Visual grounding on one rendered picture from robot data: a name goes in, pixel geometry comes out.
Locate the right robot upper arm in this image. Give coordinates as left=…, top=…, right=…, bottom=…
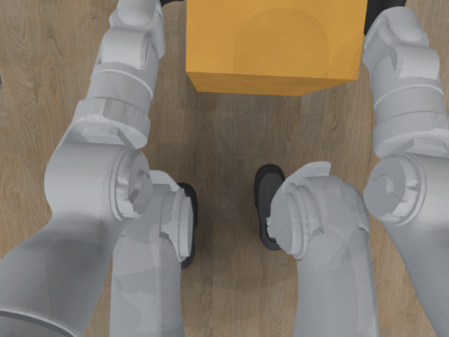
left=363, top=152, right=449, bottom=337

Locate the carton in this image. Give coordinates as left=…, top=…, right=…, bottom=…
left=186, top=0, right=368, bottom=97

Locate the robot thigh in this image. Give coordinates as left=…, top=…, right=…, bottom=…
left=109, top=184, right=193, bottom=337
left=276, top=176, right=380, bottom=337

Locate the robot left thigh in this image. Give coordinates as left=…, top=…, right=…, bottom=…
left=109, top=184, right=193, bottom=337

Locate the right robot hand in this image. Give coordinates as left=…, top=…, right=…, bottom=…
left=363, top=0, right=406, bottom=36

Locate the robot left forearm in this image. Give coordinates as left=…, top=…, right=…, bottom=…
left=44, top=0, right=166, bottom=201

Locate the robot right forearm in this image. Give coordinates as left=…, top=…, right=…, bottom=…
left=362, top=6, right=449, bottom=159

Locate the left robot upper arm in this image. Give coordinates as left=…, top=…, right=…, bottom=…
left=0, top=142, right=153, bottom=337

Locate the robot right thigh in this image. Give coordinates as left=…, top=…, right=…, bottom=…
left=276, top=176, right=380, bottom=337

